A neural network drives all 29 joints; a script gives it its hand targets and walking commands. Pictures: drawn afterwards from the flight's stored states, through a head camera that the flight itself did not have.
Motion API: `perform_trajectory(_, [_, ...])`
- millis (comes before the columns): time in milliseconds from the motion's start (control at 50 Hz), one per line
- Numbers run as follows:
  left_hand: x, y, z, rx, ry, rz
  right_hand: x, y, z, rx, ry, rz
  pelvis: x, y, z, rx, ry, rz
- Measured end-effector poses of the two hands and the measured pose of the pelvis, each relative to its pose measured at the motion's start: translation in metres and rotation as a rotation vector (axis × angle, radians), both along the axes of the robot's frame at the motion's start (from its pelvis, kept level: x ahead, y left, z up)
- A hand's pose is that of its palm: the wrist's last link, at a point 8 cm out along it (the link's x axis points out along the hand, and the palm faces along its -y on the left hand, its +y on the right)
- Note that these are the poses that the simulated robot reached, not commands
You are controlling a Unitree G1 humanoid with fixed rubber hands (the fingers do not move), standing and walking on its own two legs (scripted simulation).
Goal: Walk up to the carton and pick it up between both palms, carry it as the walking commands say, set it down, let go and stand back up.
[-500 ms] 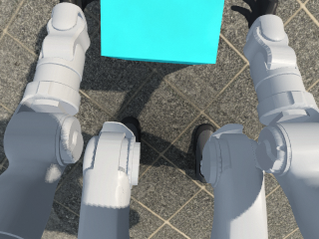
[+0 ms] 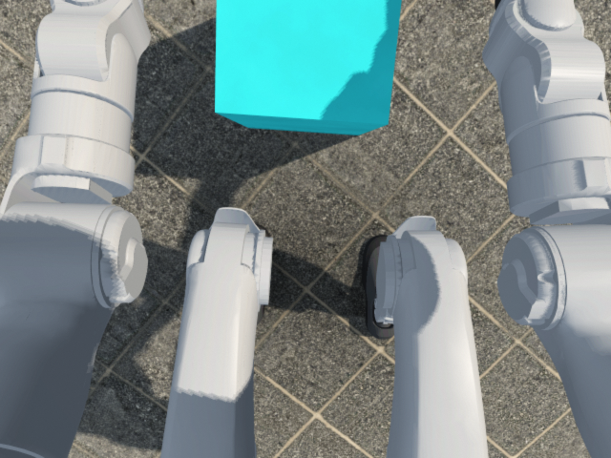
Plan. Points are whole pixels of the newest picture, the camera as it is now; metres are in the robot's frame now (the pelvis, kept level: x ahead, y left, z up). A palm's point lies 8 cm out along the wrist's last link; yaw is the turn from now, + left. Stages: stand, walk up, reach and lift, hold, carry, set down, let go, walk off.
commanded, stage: set down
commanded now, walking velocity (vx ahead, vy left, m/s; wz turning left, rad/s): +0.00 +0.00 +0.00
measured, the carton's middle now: (307, 50) +0.55 +0.04 -0.33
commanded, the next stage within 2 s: let go in 0.80 s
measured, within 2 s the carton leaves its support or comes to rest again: neither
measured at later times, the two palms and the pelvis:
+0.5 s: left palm out of the picture +0.57 +0.22 +0.07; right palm out of the picture +0.57 -0.17 +0.06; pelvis +0.04 +0.00 +0.13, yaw -1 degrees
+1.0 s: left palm out of the picture +0.52 +0.23 +0.12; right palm out of the picture +0.51 -0.20 +0.11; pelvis +0.08 +0.00 +0.22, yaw +0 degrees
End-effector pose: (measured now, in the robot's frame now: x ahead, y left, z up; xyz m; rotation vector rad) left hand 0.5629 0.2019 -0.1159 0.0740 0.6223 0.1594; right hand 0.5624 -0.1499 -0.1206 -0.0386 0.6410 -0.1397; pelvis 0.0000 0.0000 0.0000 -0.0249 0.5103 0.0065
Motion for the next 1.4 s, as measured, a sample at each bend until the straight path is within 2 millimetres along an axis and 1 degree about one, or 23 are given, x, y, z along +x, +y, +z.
perform_trajectory(180, [0.013, -0.001, 0.061, -0.012, -0.025, -0.02, 0.011, -0.002, 0.061, -0.018, -0.015, 0.017, 0.008, 0.001, 0.047, -0.004, 0.056, -0.005])
perform_trajectory(340, [0.012, 0.008, 0.115, -0.009, -0.024, -0.03, 0.007, -0.014, 0.113, -0.034, 0.003, 0.028, 0.02, 0.003, 0.087, -0.008, 0.14, -0.011])
perform_trajectory(400, [0.011, 0.013, 0.14, -0.008, -0.031, -0.034, 0.005, -0.019, 0.137, -0.04, 0.004, 0.033, 0.026, 0.003, 0.102, -0.01, 0.187, -0.013])
perform_trajectory(500, [0.011, 0.018, 0.182, -0.026, -0.042, -0.037, 0.007, -0.025, 0.183, -0.059, -0.011, 0.059, 0.036, 0.003, 0.131, -0.011, 0.244, -0.014])
perform_trajectory(600, [0.011, 0.02, 0.216, -0.038, -0.057, -0.047, 0.01, -0.024, 0.217, -0.064, -0.02, 0.089, 0.044, 0.002, 0.16, -0.009, 0.258, -0.011])
perform_trajectory(640, [0.011, 0.019, 0.224, -0.039, -0.053, -0.054, 0.01, -0.024, 0.224, -0.058, -0.013, 0.092, 0.046, 0.002, 0.169, -0.008, 0.261, -0.008])
perform_trajectory(700, [0.011, 0.018, 0.229, -0.035, -0.038, -0.068, 0.009, -0.024, 0.227, -0.05, 0.001, 0.094, 0.05, 0.001, 0.181, -0.005, 0.268, -0.005])
perform_trajectory(780, [0.009, 0.015, 0.225, -0.027, -0.012, -0.077, 0.006, -0.023, 0.221, -0.055, 0.028, 0.097, 0.056, 0.0, 0.19, -0.003, 0.283, -0.005])
perform_trajectory(840, [0.004, 0.014, 0.217, -0.016, 0.022, -0.08, -0.001, -0.025, 0.212, -0.063, 0.061, 0.101, 0.061, -0.001, 0.196, -0.003, 0.29, -0.005])
perform_trajectory(900, [-0.01, 0.016, 0.214, -0.006, 0.051, -0.08, -0.016, -0.031, 0.209, -0.073, 0.086, 0.096, 0.067, -0.001, 0.203, -0.003, 0.281, -0.005])
perform_trajectory(960, [-0.029, 0.023, 0.222, 0.011, 0.067, -0.071, -0.038, -0.041, 0.216, -0.087, 0.102, 0.08, 0.074, -0.001, 0.212, -0.002, 0.252, -0.004])
perform_trajectory(1040, [-0.058, 0.032, 0.244, 0.038, 0.096, -0.081, -0.069, -0.052, 0.236, -0.095, 0.128, 0.079, 0.083, -0.001, 0.229, -0.002, 0.187, -0.003])
perform_trajectory(1160, [-0.102, 0.039, 0.277, 0.046, 0.126, -0.092, -0.111, -0.059, 0.27, -0.096, 0.154, 0.097, 0.094, 0.0, 0.251, -0.002, 0.075, 0.001])
perform_trajectory(1220, [-0.126, 0.041, 0.291, 0.054, 0.131, -0.098, -0.13, -0.062, 0.286, -0.098, 0.149, 0.106, 0.097, 0.0, 0.261, -0.001, 0.017, 0.003])
perform_trajectory(1280, [-0.151, 0.042, 0.303, 0.061, 0.136, -0.105, -0.153, -0.064, 0.3, -0.098, 0.151, 0.116, 0.1, 0.0, 0.271, 0.0, -0.042, 0.005])
perform_trajectory(1400, [-0.201, 0.046, 0.327, 0.077, 0.148, -0.116, -0.205, -0.069, 0.32, -0.096, 0.178, 0.118, 0.104, 0.0, 0.289, 0.002, -0.178, 0.01])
